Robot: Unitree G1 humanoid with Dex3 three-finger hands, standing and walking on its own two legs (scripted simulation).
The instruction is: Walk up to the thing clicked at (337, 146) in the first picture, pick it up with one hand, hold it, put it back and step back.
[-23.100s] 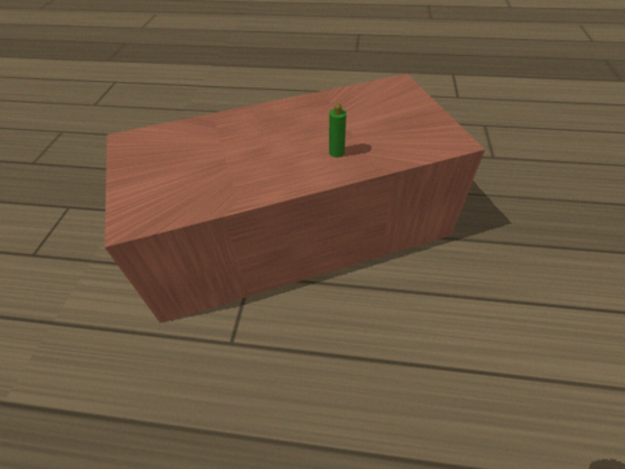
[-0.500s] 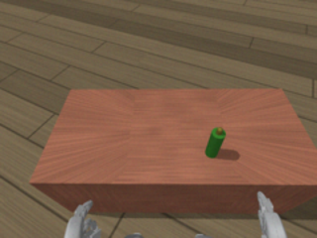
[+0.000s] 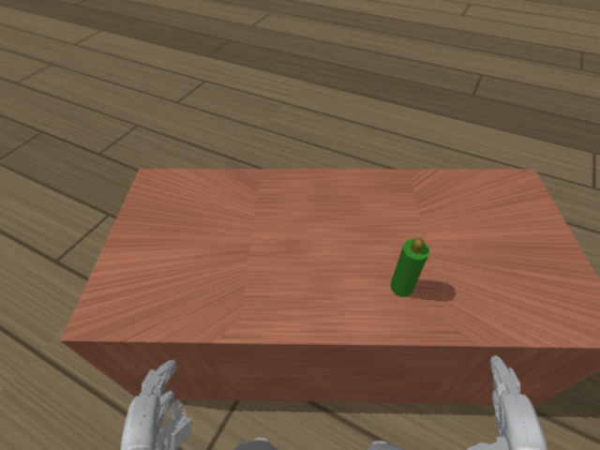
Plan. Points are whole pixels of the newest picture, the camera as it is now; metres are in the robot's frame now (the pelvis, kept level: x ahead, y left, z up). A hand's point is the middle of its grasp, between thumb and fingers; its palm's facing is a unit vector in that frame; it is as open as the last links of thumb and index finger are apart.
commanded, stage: home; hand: right
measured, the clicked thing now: (409, 265) +0.50 -0.19 -0.18
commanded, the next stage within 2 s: stand in 1.38 s
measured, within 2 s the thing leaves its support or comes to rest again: neither
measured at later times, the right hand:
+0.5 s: hand (471, 413) +0.19 -0.19 -0.05, palm faces +0.10 +0.96 -0.28, open 17.5 cm
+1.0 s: hand (470, 414) +0.19 -0.19 -0.05, palm faces +0.11 +0.95 -0.28, open 17.6 cm
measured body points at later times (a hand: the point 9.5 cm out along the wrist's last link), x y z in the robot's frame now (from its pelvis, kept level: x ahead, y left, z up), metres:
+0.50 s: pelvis +0.01 -0.01 +0.00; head +0.03 -0.01 +0.45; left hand +0.17 +0.23 -0.07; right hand +0.18 -0.24 -0.03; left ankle +0.03 +0.12 -0.69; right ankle +0.02 -0.14 -0.69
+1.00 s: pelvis +0.01 -0.01 +0.00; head +0.03 -0.01 +0.45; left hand +0.17 +0.24 -0.07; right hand +0.18 -0.24 -0.03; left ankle +0.03 +0.12 -0.69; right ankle +0.02 -0.14 -0.69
